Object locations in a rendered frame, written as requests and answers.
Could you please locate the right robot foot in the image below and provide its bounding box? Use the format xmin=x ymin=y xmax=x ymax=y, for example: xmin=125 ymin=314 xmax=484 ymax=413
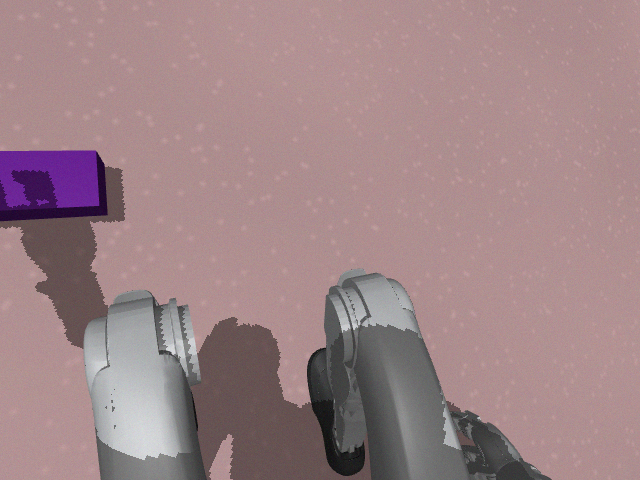
xmin=307 ymin=348 xmax=365 ymax=476

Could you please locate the carton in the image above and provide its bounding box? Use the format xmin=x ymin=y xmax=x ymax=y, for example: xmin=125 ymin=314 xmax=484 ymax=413
xmin=0 ymin=150 xmax=108 ymax=221

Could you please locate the right robot arm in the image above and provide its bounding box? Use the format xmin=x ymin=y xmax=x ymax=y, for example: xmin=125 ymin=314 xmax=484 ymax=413
xmin=496 ymin=461 xmax=552 ymax=480

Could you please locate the right robot hand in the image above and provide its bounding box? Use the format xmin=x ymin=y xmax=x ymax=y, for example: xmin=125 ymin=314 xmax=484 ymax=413
xmin=450 ymin=410 xmax=524 ymax=480

